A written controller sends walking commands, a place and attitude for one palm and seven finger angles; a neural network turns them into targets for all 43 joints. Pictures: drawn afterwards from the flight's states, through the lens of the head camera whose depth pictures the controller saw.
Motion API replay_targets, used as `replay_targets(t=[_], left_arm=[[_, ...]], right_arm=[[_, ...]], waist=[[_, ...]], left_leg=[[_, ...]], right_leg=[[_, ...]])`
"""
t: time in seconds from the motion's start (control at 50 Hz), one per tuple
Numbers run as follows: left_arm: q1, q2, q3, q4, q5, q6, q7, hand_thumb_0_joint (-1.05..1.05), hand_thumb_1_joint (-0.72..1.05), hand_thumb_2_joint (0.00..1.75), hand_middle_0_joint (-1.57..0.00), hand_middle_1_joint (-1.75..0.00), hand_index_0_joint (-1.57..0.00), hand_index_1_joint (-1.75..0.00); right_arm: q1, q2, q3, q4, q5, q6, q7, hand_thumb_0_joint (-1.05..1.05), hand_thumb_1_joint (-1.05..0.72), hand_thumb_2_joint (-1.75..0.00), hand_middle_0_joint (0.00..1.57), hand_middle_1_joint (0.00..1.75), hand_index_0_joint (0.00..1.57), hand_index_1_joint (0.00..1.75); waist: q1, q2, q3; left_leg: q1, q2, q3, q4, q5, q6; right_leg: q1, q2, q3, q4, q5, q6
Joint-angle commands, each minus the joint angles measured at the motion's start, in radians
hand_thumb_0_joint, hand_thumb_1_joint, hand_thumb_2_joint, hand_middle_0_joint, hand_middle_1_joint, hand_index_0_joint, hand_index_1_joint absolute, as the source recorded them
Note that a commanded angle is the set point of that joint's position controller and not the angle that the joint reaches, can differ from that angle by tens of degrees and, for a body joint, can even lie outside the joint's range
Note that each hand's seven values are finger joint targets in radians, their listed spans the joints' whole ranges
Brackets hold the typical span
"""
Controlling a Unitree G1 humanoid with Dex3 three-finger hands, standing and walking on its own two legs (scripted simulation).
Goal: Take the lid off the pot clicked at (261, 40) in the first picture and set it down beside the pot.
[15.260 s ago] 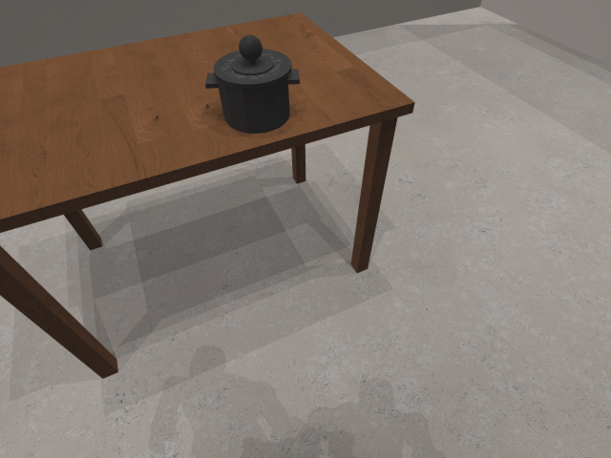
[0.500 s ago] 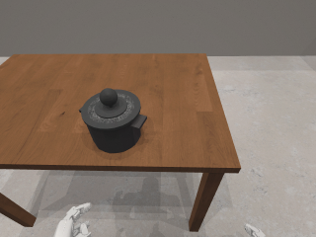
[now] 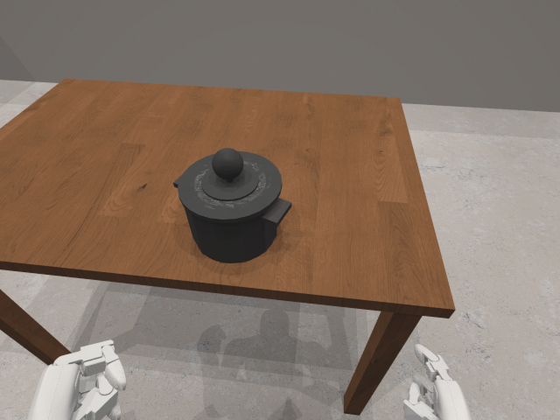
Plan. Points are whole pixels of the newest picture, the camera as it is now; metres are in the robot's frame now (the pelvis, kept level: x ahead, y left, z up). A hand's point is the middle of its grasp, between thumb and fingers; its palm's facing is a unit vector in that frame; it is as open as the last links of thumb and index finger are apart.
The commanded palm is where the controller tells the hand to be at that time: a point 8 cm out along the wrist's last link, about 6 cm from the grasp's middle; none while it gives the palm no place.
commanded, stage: raise the hand higher, near the body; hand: left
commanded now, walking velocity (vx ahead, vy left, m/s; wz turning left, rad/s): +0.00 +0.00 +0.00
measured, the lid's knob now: (227, 163) +0.45 +0.14 +0.15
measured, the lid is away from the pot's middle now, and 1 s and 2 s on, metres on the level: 0.00 0.00 0.00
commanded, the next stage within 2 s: reach forward and open the fingers in 0.78 s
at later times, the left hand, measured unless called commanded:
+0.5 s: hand (93, 351) +0.16 +0.24 +0.09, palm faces +0.32 -0.86 -0.41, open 3.1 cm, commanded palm +0.11 +0.27 +0.12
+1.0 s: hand (86, 305) +0.20 +0.25 +0.13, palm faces +0.27 -0.45 -0.85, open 3.0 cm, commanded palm +0.15 +0.27 +0.17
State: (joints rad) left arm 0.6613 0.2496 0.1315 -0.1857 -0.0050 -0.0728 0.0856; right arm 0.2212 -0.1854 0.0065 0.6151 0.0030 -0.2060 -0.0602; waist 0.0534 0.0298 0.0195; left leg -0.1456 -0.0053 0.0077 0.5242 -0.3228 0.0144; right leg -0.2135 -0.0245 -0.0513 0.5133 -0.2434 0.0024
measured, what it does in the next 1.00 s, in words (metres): stands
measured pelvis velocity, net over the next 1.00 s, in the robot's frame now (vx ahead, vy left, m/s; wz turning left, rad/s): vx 0.01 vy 0.00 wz -0.02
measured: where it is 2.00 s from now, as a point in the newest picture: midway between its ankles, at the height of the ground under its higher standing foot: outside the picture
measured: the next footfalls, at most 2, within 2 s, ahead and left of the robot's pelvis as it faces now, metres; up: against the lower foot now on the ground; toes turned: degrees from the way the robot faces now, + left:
none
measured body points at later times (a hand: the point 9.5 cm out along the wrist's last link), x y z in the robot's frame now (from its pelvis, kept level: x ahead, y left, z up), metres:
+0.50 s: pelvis +0.01 +0.01 +0.00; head +0.00 -0.01 +0.45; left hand +0.14 +0.28 +0.11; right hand +0.22 -0.20 -0.06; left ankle -0.02 +0.11 -0.74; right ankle +0.02 -0.12 -0.73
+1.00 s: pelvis +0.01 +0.00 +0.00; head +0.01 -0.03 +0.45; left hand +0.18 +0.27 +0.18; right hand +0.21 -0.21 -0.09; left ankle -0.02 +0.11 -0.73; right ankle +0.02 -0.12 -0.73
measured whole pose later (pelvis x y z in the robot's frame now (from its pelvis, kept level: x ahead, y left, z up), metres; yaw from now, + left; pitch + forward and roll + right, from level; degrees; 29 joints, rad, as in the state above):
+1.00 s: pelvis +0.01 +0.00 +0.00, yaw -1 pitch -1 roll +0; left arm 0.56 0.44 0.20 -0.54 0.46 0.04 0.15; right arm 0.18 -0.24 0.03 0.59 -0.02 -0.08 -0.01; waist 0.10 0.08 0.00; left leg -0.16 0.00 0.03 0.51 -0.33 0.01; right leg -0.25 -0.02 -0.03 0.51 -0.25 0.00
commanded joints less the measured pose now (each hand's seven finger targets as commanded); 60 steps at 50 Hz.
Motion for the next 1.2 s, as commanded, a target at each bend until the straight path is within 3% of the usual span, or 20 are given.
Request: replay_targets(t=[0.0,0.02,0.06,0.12,0.28,0.52,0.56,0.66,0.7,0.82,0.86,0.88,0.9,0.92,0.94,0.98,1.0,1.04,1.12,1.18], left_arm=[[0.036,0.121,0.093,-0.241,0.006,-0.066,0.015,0.00,0.90,0.90,-1.30,-1.50,-1.30,-1.50],[0.029,0.128,0.107,-0.216,0.008,-0.063,0.016,0.00,0.90,0.90,-1.30,-1.50,-1.30,-1.50],[0.031,0.131,0.106,-0.248,0.007,-0.074,0.013,0.00,0.90,0.90,-1.30,-1.50,-1.30,-1.50],[0.023,0.158,0.137,-0.287,0.008,-0.078,0.020,0.00,0.90,0.90,-1.30,-1.50,-1.30,-1.50],[0.025,0.153,0.140,-0.367,0.006,-0.094,0.020,0.00,0.90,0.90,-1.30,-1.50,-1.30,-1.50],[-0.029,0.174,0.178,-0.431,-0.007,-0.094,0.018,0.00,0.90,0.90,-1.30,-1.50,-1.30,-1.50],[-0.051,0.177,0.183,-0.431,-0.011,-0.099,0.019,0.00,0.90,0.90,-1.30,-1.50,-1.30,-1.50],[-0.075,0.179,0.183,-0.481,-0.013,-0.108,0.020,0.00,0.90,0.90,-1.30,-1.50,-1.30,-1.50],[-0.080,0.192,0.201,-0.460,-0.016,-0.103,0.022,0.00,0.90,0.90,-1.30,-1.50,-1.30,-1.50],[-0.123,0.227,0.246,-0.491,-0.022,-0.112,0.028,0.00,0.90,0.90,-1.30,-1.50,-1.30,-1.50],[-0.113,0.206,0.234,-0.484,-0.021,-0.118,0.027,0.00,0.90,0.90,-1.30,-1.50,-1.30,-1.50],[-0.167,0.433,0.197,-0.543,0.419,-0.016,0.075,0.00,0.87,0.92,-1.29,-1.46,-1.29,-1.46],[-0.181,0.357,0.186,-0.617,0.435,0.038,0.101,0.00,0.83,0.94,-1.28,-1.43,-1.28,-1.43],[-0.165,0.390,0.185,-0.606,0.539,0.092,0.120,0.00,0.80,0.96,-1.27,-1.39,-1.27,-1.39],[-0.102,0.409,0.198,-0.576,0.619,0.133,0.122,0.00,0.77,0.98,-1.26,-1.36,-1.26,-1.36],[-0.115,0.470,0.197,-0.529,0.740,0.200,0.095,0.00,0.70,1.03,-1.24,-1.29,-1.24,-1.29],[-0.140,0.486,0.182,-0.529,0.777,0.220,0.072,0.00,0.67,1.05,-1.23,-1.25,-1.23,-1.25],[-0.194,0.541,0.186,-0.527,0.801,0.237,0.012,0.00,0.60,1.09,-1.21,-1.18,-1.21,-1.18],[-0.226,0.569,0.169,-0.498,0.755,0.219,-0.121,0.00,0.47,1.17,-1.17,-1.04,-1.17,-1.04],[-0.294,0.650,0.197,-0.451,0.737,0.188,-0.206,0.00,0.37,1.24,-1.14,-0.93,-1.14,-0.93]], right_arm=[[-0.154,-0.106,-0.042,-0.169,0.001,-0.075,-0.002,0.00,-0.90,-0.90,0.20,0.30,0.20,0.30],[-0.161,-0.109,-0.042,-0.160,0.002,-0.075,0.002,0.00,-0.90,-0.90,0.20,0.30,0.20,0.30],[-0.157,-0.109,-0.046,-0.159,0.003,-0.083,0.001,0.00,-0.90,-0.90,0.20,0.30,0.20,0.30],[-0.160,-0.108,-0.043,-0.150,-0.001,-0.093,0.002,0.00,-0.90,-0.90,0.20,0.30,0.20,0.30],[-0.154,-0.100,-0.042,-0.151,-0.001,-0.097,0.002,0.00,-0.90,-0.90,0.20,0.30,0.20,0.30],[-0.159,-0.102,-0.033,-0.160,0.002,-0.071,0.010,0.00,-0.90,-0.90,0.20,0.30,0.20,0.30],[-0.156,-0.098,-0.031,-0.162,0.000,-0.068,0.007,0.00,-0.90,-0.90,0.20,0.30,0.20,0.30],[-0.152,-0.099,-0.023,-0.164,-0.001,-0.070,0.010,0.00,-0.90,-0.90,0.20,0.30,0.20,0.30],[-0.154,-0.103,-0.028,-0.160,-0.001,-0.065,0.008,0.00,-0.90,-0.90,0.20,0.30,0.20,0.30],[-0.169,-0.107,-0.023,-0.155,-0.001,-0.066,0.008,0.00,-0.90,-0.90,0.20,0.30,0.20,0.30],[-0.160,-0.101,-0.025,-0.150,-0.003,-0.067,0.008,0.00,-0.90,-0.90,0.20,0.30,0.20,0.30],[-0.194,-0.189,-0.011,-0.173,-0.032,0.007,0.024,0.00,-0.90,-0.90,0.20,0.30,0.20,0.30],[-0.207,-0.149,-0.014,-0.223,-0.029,0.051,0.036,0.00,-0.90,-0.90,0.20,0.30,0.20,0.30],[-0.228,-0.153,-0.015,-0.223,-0.019,0.079,0.045,0.00,-0.90,-0.90,0.20,0.30,0.20,0.30],[-0.215,-0.155,-0.022,-0.221,-0.025,0.116,0.052,0.00,-0.90,-0.90,0.20,0.30,0.20,0.30],[-0.245,-0.177,-0.022,-0.227,-0.016,0.186,0.059,0.00,-0.90,-0.90,0.20,0.30,0.20,0.30],[-0.264,-0.182,-0.021,-0.239,-0.011,0.205,0.059,0.00,-0.90,-0.90,0.20,0.30,0.20,0.30],[-0.284,-0.185,-0.018,-0.244,0.011,0.221,0.052,0.00,-0.90,-0.90,0.20,0.30,0.20,0.30],[-0.310,-0.183,-0.020,-0.245,0.039,0.206,0.043,0.00,-0.90,-0.90,0.20,0.30,0.20,0.30],[-0.254,-0.192,-0.024,-0.214,0.029,0.197,0.032,0.00,-0.90,-0.90,0.20,0.30,0.20,0.30]], waist=[[0.013,0.024,-0.033],[0.009,0.010,-0.007],[0.011,-0.025,-0.032],[0.015,0.000,-0.049],[0.020,0.003,-0.069],[0.019,0.061,-0.037],[0.018,0.021,-0.029],[0.019,0.059,-0.058],[0.021,0.006,-0.062],[0.024,0.028,-0.060],[0.024,0.011,-0.077],[0.037,0.089,-0.071],[0.041,0.131,-0.079],[0.056,0.160,-0.078],[0.071,0.114,-0.119],[0.059,0.024,-0.129],[0.057,0.024,-0.141],[0.049,0.033,-0.190],[0.038,0.025,-0.206],[0.030,-0.013,-0.185]], left_leg=[[-0.072,0.015,-0.015,-0.114,0.195,0.006],[-0.084,0.016,-0.018,-0.112,0.185,0.004],[-0.070,0.019,-0.017,-0.110,0.191,0.008],[-0.059,0.017,-0.018,-0.110,0.194,0.007],[-0.030,0.017,-0.010,-0.104,0.280,0.006],[-0.014,0.022,-0.013,-0.110,0.291,0.000],[-0.026,0.023,-0.014,-0.119,0.273,0.002],[-0.010,0.024,-0.019,-0.121,0.288,-0.001],[-0.007,0.026,-0.017,-0.120,0.301,0.003],[0.003,0.025,-0.016,-0.118,0.267,0.004],[0.011,0.027,-0.009,-0.116,0.306,0.005],[-0.114,0.005,-0.008,-0.102,0.317,-0.003],[-0.122,0.012,0.000,-0.103,0.340,-0.014],[-0.118,0.016,-0.006,-0.105,0.321,-0.024],[-0.129,0.019,0.003,-0.103,0.320,-0.017],[-0.131,0.012,0.002,-0.105,0.293,-0.007],[-0.121,0.011,-0.001,-0.107,0.282,0.000],[-0.094,0.015,-0.007,-0.110,0.275,0.008],[-0.038,0.011,-0.024,-0.111,0.356,0.020],[-0.040,0.001,-0.028,-0.125,0.387,0.026]], right_leg=[[0.063,0.007,-0.012,-0.083,0.075,-0.020],[0.053,0.009,-0.012,-0.086,0.065,-0.019],[0.058,0.009,-0.013,-0.086,0.070,-0.016],[0.066,0.007,-0.009,-0.084,0.071,-0.016],[0.083,0.002,-0.007,-0.078,0.151,-0.015],[0.081,0.006,0.000,-0.094,0.163,-0.018],[0.088,0.005,-0.007,-0.101,0.152,-0.019],[0.104,0.002,-0.006,-0.095,0.158,-0.020],[0.107,0.003,-0.006,-0.098,0.177,-0.016],[0.103,0.004,0.005,-0.109,0.156,-0.019],[0.115,0.000,-0.002,-0.103,0.191,-0.018],[0.038,0.015,0.045,-0.059,0.202,-0.028],[0.049,-0.003,0.002,-0.046,0.191,-0.041],[0.050,0.011,0.039,-0.045,0.164,-0.052],[0.065,0.012,0.034,-0.039,0.158,-0.054],[0.070,0.016,0.073,-0.054,0.167,-0.054],[0.079,0.009,0.075,-0.060,0.169,-0.048],[0.109,0.005,0.068,-0.069,0.170,-0.037],[0.122,0.004,0.063,-0.092,0.268,-0.015],[0.125,-0.005,0.035,-0.115,0.299,0.001]])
